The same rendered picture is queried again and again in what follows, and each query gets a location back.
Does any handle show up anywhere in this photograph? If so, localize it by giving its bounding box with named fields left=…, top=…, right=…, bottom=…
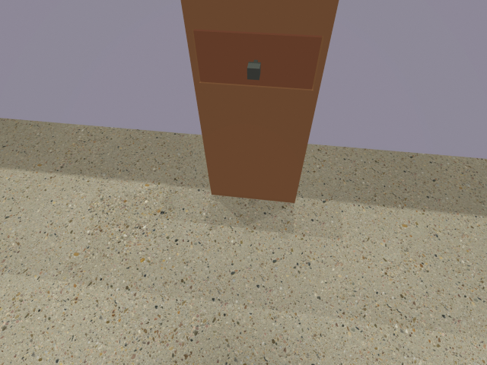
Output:
left=247, top=60, right=261, bottom=80

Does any cabinet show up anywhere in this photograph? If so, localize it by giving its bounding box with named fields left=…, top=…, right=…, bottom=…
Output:
left=181, top=0, right=339, bottom=203

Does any drawer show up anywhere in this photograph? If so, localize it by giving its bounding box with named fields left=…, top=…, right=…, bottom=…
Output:
left=193, top=29, right=322, bottom=89

